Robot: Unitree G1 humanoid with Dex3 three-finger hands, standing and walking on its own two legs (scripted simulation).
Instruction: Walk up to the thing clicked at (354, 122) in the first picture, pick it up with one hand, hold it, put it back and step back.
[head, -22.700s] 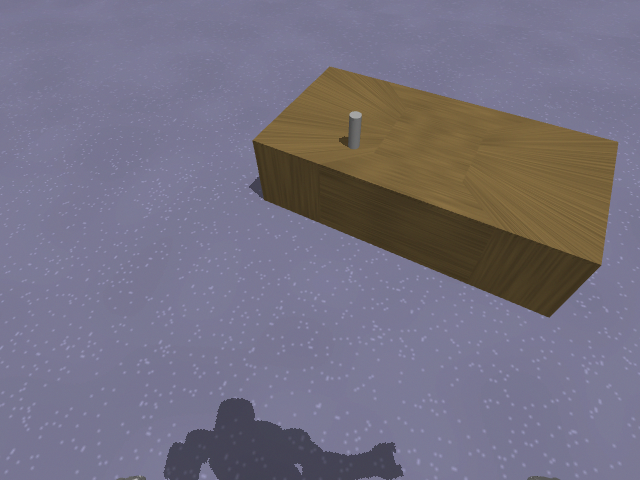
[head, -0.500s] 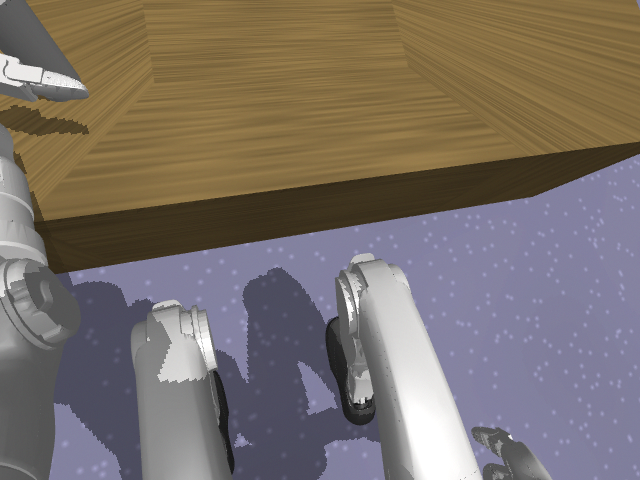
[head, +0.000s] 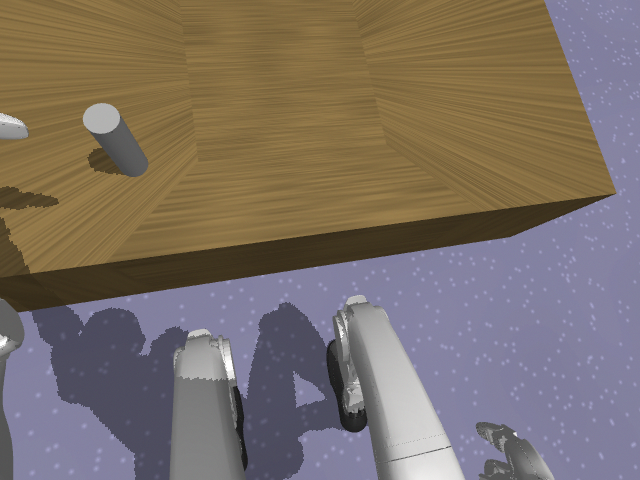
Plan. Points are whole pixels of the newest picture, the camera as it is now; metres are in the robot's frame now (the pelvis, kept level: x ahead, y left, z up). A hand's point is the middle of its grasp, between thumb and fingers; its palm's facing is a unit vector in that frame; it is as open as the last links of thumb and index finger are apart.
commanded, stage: home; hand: left
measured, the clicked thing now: (119, 144) +0.57 +0.20 -0.14
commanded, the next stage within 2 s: none
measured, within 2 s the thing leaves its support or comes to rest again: neither
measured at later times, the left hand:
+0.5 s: hand out of the picture +0.40 +0.26 +0.07, palm faces +0.21 -0.91 -0.35, open 17.2 cm
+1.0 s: hand (36, 452) +0.23 +0.18 +0.13, palm faces +0.21 -0.94 -0.26, open 17.5 cm
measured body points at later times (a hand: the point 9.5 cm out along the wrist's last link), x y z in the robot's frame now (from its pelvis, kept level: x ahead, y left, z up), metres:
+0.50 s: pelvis +0.05 +0.00 +0.16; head +0.15 +0.02 +0.59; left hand +0.39 +0.30 +0.10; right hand +0.13 -0.27 +0.05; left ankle +0.06 +0.13 -0.50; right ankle +0.10 -0.15 -0.50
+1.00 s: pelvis +0.07 -0.02 +0.20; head +0.10 -0.02 +0.65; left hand +0.21 +0.22 +0.15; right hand +0.27 -0.23 +0.11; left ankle +0.06 +0.13 -0.50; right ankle +0.10 -0.15 -0.50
